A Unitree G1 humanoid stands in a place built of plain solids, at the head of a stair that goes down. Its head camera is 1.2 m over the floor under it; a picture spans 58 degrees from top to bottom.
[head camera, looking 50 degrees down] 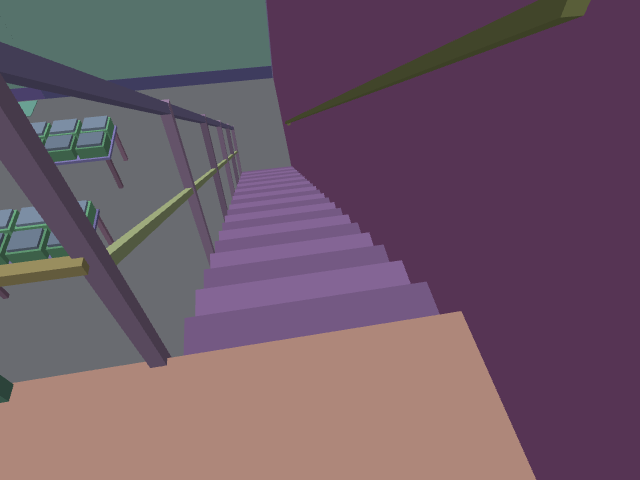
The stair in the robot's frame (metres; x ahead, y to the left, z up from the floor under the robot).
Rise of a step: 0.17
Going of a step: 0.24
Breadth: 0.91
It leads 10 degrees to the left of straight ahead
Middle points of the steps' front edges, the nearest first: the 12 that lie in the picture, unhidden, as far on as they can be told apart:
0.63 0.00 0.00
0.87 0.04 -0.17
1.10 0.08 -0.34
1.33 0.12 -0.52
1.57 0.16 -0.69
1.80 0.21 -0.86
2.03 0.25 -1.03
2.27 0.29 -1.20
2.50 0.33 -1.38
2.73 0.37 -1.55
2.97 0.41 -1.72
3.20 0.45 -1.89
